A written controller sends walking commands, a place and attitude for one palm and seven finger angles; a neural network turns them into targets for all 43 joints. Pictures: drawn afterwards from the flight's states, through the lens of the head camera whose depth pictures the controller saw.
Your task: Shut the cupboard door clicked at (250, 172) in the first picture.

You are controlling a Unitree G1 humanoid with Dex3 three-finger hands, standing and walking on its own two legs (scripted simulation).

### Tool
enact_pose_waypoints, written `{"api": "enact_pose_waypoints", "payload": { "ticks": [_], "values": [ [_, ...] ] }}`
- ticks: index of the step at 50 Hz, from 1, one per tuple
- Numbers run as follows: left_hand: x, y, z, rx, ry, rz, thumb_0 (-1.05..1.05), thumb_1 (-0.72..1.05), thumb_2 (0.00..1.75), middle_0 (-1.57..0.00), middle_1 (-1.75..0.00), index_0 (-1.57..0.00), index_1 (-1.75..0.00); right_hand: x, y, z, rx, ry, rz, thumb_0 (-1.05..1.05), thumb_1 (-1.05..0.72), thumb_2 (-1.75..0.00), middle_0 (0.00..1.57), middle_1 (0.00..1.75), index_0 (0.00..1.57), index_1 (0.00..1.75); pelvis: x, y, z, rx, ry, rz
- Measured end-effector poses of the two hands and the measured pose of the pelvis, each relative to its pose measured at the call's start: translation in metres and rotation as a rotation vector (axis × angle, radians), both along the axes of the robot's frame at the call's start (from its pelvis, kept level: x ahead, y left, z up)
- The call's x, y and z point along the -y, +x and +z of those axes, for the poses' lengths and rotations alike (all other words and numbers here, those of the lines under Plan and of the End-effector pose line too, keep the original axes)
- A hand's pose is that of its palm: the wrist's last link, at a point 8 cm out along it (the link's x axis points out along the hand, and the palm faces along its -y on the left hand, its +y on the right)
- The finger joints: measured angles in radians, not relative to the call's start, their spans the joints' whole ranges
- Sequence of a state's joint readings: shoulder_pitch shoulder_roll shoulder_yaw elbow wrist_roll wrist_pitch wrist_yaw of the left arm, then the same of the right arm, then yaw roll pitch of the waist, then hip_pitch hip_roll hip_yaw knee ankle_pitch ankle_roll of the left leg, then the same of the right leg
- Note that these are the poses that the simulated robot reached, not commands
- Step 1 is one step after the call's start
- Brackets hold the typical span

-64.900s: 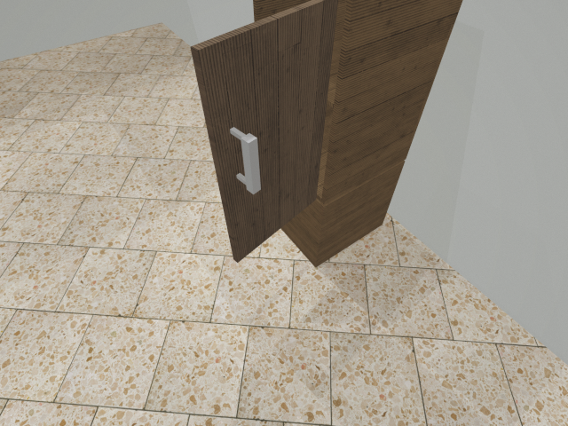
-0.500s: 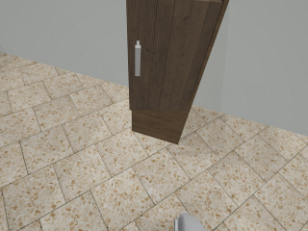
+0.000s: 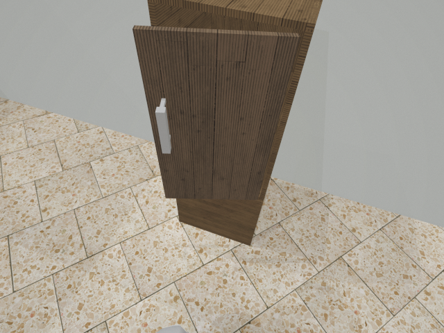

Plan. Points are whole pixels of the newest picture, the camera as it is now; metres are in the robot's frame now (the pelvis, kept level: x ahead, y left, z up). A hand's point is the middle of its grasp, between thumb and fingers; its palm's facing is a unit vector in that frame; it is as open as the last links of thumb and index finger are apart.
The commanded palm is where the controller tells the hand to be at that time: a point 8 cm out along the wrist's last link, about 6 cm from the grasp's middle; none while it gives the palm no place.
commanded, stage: take the last steps up to it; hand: left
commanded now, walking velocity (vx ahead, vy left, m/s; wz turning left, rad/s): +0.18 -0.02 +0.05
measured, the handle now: (165, 126) +0.58 +0.18 +0.02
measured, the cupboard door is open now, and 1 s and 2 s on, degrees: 20 20 20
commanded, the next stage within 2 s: come to a stop and stand still in 0.08 s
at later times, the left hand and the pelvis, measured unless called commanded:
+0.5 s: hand out of the picture +0.15 +0.16 -0.18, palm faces +0.04 -0.97 -0.25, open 7.4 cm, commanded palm none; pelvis +0.12 -0.03 -0.01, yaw +2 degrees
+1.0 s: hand out of the picture +0.10 +0.21 -0.18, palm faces +0.09 -0.97 -0.22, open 7.4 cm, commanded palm none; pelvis +0.08 +0.01 +0.00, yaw +2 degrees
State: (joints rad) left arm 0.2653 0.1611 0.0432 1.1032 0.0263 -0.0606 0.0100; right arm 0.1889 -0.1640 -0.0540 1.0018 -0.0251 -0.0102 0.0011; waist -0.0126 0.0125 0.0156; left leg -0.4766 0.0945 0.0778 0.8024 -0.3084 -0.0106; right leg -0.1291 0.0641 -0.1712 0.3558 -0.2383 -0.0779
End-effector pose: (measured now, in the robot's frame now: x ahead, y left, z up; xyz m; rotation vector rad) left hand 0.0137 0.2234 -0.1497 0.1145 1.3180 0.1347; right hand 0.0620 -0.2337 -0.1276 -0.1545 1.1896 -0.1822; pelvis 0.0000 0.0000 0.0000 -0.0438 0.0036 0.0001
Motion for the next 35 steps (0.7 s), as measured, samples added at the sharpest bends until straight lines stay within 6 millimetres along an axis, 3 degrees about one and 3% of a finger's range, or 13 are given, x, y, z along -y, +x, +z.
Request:
{"api": "enact_pose_waypoints", "payload": {
  "ticks": [4, 7, 10, 18, 25, 30, 35],
  "values": [
    [0.009, -0.002, -0.013, -0.072, -0.047, 0.043, 0.0, 0.91, 0.9, -0.2, -0.3, -0.2, -0.3, -0.009, 0.053, 0.002, 0.05, -0.01, 0.05, 0.0, -0.91, -0.9, 0.19, 0.3, 0.2, 0.3, -0.003, 0.031, -0.006, 0.01, -0.006, 0.009],
    [0.012, 0.004, -0.021, -0.121, -0.068, 0.057, 0.01, 0.91, 0.89, -0.2, -0.3, -0.2, -0.3, -0.016, 0.074, -0.001, 0.059, -0.014, 0.068, 0.0, -0.91, -0.9, 0.2, 0.3, 0.2, 0.3, -0.005, 0.052, -0.01, 0.016, 0.022, 0.007],
    [0.013, 0.023, -0.014, -0.136, -0.065, 0.045, 0.01, 0.91, 0.89, -0.2, -0.3, -0.2, -0.3, -0.017, 0.074, -0.003, 0.018, -0.009, 0.05, -0.01, -0.91, -0.9, 0.2, 0.3, 0.2, 0.3, -0.005, 0.067, -0.006, 0.014, 0.031, 0.011],
    [0.009, 0.089, -0.001, -0.056, 0.031, 0.043, 0.02, 0.92, 0.9, -0.2, -0.3, -0.2, -0.3, 0.011, 0.061, -0.015, -0.173, -0.007, 0.013, -0.01, -0.93, -0.9, 0.2, 0.3, 0.2, 0.3, 0.016, 0.102, -0.003, 0.019, 0.06, 0.028],
    [0.017, 0.128, 0.007, -0.035, 0.086, 0.016, 0.01, 0.91, 0.9, -0.2, -0.3, -0.2, -0.3, 0.033, 0.071, -0.027, -0.217, 0.029, -0.028, 0.0, -0.92, -0.9, 0.2, 0.3, 0.2, 0.3, 0.034, 0.12, -0.006, 0.012, 0.056, 0.038],
    [0.016, 0.143, 0.012, 0.014, 0.091, 0.026, 0.01, 0.91, 0.89, -0.2, -0.3, -0.2, -0.3, 0.04, 0.082, -0.022, -0.22, -0.001, -0.007, 0.0, -0.91, -0.9, 0.2, 0.3, 0.2, 0.3, 0.029, 0.114, -0.002, 0.008, 0.065, 0.045],
    [0.0, 0.139, 0.007, 0.04, 0.075, 0.04, 0.01, 0.9, 0.89, -0.2, -0.3, -0.2, -0.3, 0.034, 0.1, -0.009, -0.154, -0.042, 0.024, 0.0, -0.91, -0.9, 0.2, 0.3, 0.2, 0.3, 0.015, 0.105, -0.001, 0.01, 0.065, 0.05]
  ]
}}
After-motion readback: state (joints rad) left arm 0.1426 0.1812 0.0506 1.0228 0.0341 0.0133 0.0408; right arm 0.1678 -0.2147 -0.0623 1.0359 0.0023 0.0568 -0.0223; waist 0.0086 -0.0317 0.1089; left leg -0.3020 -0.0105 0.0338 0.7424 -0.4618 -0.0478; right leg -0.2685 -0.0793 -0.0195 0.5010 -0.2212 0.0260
